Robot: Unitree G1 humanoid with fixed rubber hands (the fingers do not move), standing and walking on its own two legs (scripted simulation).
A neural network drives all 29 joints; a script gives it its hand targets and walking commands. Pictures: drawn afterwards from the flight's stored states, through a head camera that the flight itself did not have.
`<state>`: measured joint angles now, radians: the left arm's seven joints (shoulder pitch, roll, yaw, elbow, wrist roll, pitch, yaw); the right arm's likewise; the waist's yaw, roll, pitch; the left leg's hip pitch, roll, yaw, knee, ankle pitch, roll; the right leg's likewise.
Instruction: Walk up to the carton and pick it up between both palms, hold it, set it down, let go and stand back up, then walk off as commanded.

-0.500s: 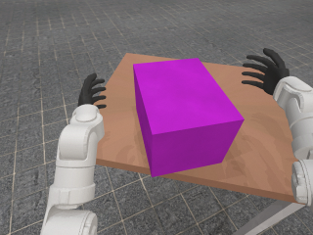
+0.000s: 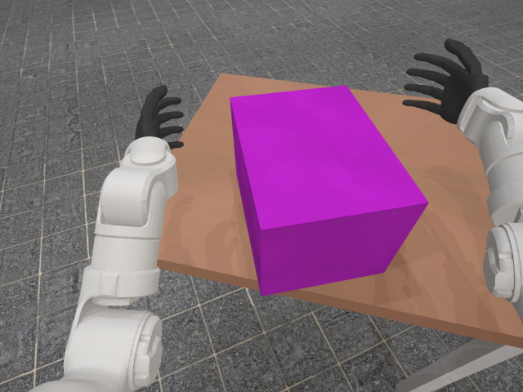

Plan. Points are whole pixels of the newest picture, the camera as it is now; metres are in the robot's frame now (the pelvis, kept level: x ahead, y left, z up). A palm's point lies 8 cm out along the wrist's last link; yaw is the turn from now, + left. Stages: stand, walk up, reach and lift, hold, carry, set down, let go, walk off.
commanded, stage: reach and lift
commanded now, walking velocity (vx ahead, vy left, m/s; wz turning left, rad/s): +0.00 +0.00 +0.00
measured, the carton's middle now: (306, 184) +0.45 +0.00 +0.06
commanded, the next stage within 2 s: none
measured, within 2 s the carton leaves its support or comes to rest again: neither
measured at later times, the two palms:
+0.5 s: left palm (175, 167) +0.38 +0.20 +0.14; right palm (450, 146) +0.47 -0.21 +0.16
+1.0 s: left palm (181, 183) +0.38 +0.20 +0.11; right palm (425, 152) +0.48 -0.18 +0.13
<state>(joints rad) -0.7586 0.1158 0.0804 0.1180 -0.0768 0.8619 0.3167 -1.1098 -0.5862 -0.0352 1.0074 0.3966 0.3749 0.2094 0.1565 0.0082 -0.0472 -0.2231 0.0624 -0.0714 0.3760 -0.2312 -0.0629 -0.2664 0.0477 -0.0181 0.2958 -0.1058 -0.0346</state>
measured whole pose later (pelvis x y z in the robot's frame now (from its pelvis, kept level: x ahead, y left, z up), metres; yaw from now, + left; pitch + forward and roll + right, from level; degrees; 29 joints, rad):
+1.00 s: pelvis -0.01 -0.01 +0.00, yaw +0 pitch +10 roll +0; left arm -0.74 0.03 0.08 0.54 -0.08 0.37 0.27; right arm -1.01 -0.51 0.00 1.15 0.40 0.13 0.15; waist 0.20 0.01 -0.08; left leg -0.36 0.06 -0.07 0.38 -0.20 -0.07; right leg -0.42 0.05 -0.02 0.33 -0.09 -0.04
